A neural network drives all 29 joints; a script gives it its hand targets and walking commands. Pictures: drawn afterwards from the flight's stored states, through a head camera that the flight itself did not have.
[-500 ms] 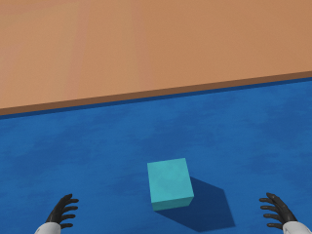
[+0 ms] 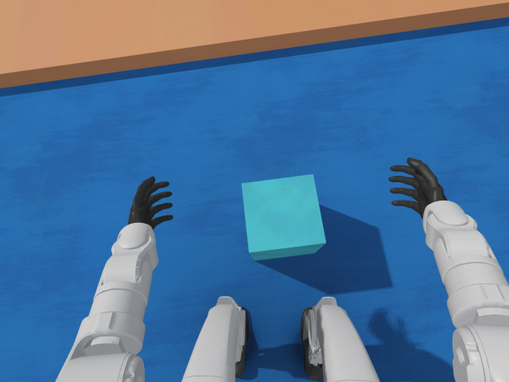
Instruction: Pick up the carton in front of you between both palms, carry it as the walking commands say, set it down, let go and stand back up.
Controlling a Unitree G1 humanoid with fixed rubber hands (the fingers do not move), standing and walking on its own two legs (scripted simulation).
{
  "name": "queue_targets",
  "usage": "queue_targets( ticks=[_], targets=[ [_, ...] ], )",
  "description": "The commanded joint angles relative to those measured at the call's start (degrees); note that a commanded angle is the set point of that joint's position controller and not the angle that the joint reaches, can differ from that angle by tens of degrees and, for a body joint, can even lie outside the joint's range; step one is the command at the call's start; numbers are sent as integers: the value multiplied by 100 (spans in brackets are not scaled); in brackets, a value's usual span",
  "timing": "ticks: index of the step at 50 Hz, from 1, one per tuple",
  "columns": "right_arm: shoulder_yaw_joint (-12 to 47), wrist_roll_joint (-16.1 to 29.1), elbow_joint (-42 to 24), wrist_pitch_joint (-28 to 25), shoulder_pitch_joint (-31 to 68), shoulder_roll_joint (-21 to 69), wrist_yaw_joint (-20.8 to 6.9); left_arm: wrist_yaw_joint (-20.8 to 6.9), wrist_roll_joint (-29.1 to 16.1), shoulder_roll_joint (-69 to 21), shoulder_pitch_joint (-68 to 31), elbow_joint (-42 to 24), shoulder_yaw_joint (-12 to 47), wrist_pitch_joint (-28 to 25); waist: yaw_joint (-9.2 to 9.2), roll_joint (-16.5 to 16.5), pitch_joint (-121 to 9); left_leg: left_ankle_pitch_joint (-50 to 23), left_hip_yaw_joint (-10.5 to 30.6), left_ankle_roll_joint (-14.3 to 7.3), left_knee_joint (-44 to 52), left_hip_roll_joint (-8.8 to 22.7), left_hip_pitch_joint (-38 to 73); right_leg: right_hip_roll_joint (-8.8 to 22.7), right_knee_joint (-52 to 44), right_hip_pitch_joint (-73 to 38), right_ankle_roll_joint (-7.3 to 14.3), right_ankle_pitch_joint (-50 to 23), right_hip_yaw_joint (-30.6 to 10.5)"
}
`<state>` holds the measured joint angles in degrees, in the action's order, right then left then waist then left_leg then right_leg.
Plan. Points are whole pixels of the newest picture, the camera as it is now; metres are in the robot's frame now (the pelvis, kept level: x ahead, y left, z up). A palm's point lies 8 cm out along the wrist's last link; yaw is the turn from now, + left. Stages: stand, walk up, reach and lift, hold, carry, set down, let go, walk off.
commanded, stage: reach and lift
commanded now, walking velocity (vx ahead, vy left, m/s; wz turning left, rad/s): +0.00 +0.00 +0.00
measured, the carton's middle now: (281, 221) +0.46 -0.02 -0.56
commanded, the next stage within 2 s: none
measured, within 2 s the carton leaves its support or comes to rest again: neither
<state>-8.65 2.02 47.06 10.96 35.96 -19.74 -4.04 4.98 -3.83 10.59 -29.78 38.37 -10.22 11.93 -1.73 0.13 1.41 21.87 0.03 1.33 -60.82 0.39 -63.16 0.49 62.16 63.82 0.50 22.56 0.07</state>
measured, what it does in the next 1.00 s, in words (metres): lowers itself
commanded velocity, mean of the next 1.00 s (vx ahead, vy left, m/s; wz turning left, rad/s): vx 0.00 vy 0.00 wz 0.00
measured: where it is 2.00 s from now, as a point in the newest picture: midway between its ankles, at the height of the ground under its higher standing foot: (274, 355)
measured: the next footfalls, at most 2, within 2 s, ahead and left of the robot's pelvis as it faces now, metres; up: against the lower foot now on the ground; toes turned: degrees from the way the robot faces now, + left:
none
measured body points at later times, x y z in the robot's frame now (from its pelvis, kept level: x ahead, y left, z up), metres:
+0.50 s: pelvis -0.02 -0.01 -0.07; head +0.29 -0.03 +0.26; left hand +0.46 +0.18 -0.19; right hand +0.51 -0.20 -0.19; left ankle +0.06 +0.13 -0.65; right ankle +0.06 -0.11 -0.65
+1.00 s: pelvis -0.06 +0.00 -0.27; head +0.29 -0.01 +0.01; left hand +0.45 +0.18 -0.43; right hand +0.49 -0.20 -0.43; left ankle +0.06 +0.13 -0.65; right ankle +0.06 -0.11 -0.65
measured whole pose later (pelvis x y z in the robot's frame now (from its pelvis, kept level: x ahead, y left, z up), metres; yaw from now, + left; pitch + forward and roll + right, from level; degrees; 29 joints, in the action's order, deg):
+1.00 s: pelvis -0.06 +0.00 -0.27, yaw +2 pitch +43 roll +3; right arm -2.9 10.9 63.6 4.1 76.7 -25.9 2.3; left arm 11.2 -11.8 11.8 -68.0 52.2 -10.3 4.4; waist -2.0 0.8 8.7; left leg 29.0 0.0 2.4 -113.0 -0.7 -127.6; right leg 0.4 115.0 129.0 0.7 29.6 -1.4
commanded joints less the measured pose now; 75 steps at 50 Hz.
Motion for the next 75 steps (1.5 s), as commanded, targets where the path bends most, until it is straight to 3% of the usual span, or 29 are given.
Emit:
queue_targets(
  ticks=[1,6,10,16,25,29,34,40,46,51,57,62,67,70,75],
  targets=[
    [-208,16,-263,-89,2037,-887,-4,146,-20,594,-1729,-440,-283,-73,-58,-256,-3961,-1157,-147,176,407,-310,922,-242,-488,-1785,-127,-1478,-119],
    [-267,-40,324,-54,3533,-980,-25,298,-8,446,-3126,-50,-521,-25,-114,-383,-4525,-338,-276,185,263,-326,357,-249,-432,-1295,-137,-521,-120],
    [-362,-160,742,-99,4488,-1046,-26,360,81,333,-3920,225,-755,-55,-194,-441,-4913,-186,-378,209,100,-362,44,-287,-347,-924,-121,-228,-120],
    [-598,-516,952,-299,4804,-893,15,329,439,133,-4020,251,-1152,-295,-226,-603,-5726,-856,-439,213,4,-440,-230,-366,-154,-1084,-140,-1187,-129],
    [-863,-799,991,-728,4086,-226,195,106,763,-103,-3429,527,-1469,-897,-139,-627,-5533,-1482,-408,237,-1095,-495,-2288,-343,1059,104,-173,-2461,-316],
    [-713,-575,804,-889,3873,-248,340,122,514,-33,-3325,596,-1221,-1080,-50,-568,-5798,-1834,-355,268,-1884,-495,-2816,-326,1839,828,-190,-2816,-316],
    [-216,46,305,-1017,4091,-658,526,297,-96,265,-3459,341,-623,-1181,-7,-540,-6798,-2217,-318,281,-2865,-479,-2846,-308,2847,1058,-178,-3026,-219],
    [231,635,22,-897,4657,-1096,630,519,-589,582,-4026,-66,-184,-1012,-17,-568,-7292,-1589,-419,273,-3743,-465,-2821,-291,3684,1398,-146,-2107,-67],
    [436,868,821,-744,5332,-1268,639,641,-803,639,-4773,526,-54,-812,-13,-465,-6117,-250,-425,240,-4219,-348,-3190,-155,4044,2519,-123,-474,-14],
    [613,970,1643,-850,5841,-1349,639,617,-808,744,-5414,1310,-50,-917,-50,-345,-5230,90,-362,199,-4656,-263,-3466,-40,4409,3170,-91,75,-136],
    [852,1133,2043,-1073,6372,-1481,683,570,-953,915,-5922,1893,87,-1139,-64,-382,-4997,-239,-286,197,-5157,-206,-3506,40,4913,3311,-67,-177,-240],
    [1087,1204,1814,-1208,6413,-1510,759,529,-1507,610,-5790,2317,558,-1245,195,-582,-5465,-732,-291,236,-5453,-251,-3482,69,5215,2751,-47,-840,-203],
    [1116,1176,1338,-1252,6201,-1478,786,601,-1763,405,-5466,2054,749,-1345,282,-679,-6044,-1100,-364,259,-5592,-373,-3398,19,5357,2259,-33,-1340,-177],
    [1090,1147,1317,-1203,6040,-1314,791,625,-1731,407,-5311,2142,689,-1333,269,-750,-5731,-902,-399,256,-5550,-416,-3808,8,5317,2259,-48,-1293,-194],
    [1003,1064,1737,-1175,5853,-1013,716,582,-1337,489,-5331,2257,367,-1367,123,-591,-4632,-450,-383,239,-5461,-402,-4409,0,5188,2983,-43,-812,-329]
  ],
)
